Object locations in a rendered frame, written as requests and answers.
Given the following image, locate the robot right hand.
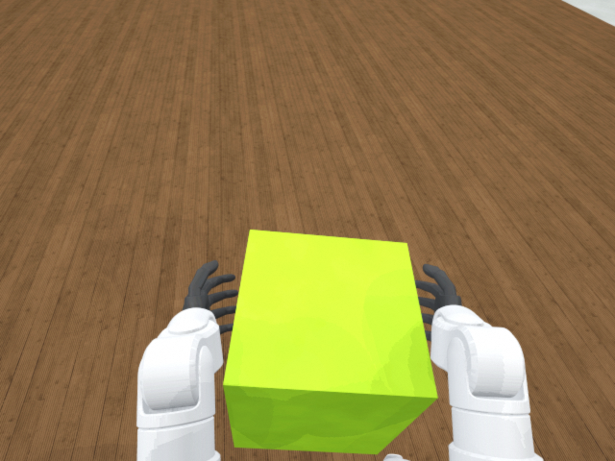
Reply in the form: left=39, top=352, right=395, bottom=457
left=414, top=264, right=462, bottom=341

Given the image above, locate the robot right forearm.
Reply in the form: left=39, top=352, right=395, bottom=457
left=430, top=305, right=543, bottom=461

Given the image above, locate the carton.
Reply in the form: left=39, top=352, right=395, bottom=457
left=223, top=230, right=438, bottom=454

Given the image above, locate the robot left forearm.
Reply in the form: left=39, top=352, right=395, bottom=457
left=136, top=307, right=223, bottom=461

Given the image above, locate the robot left hand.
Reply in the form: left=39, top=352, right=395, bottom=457
left=182, top=260, right=238, bottom=334

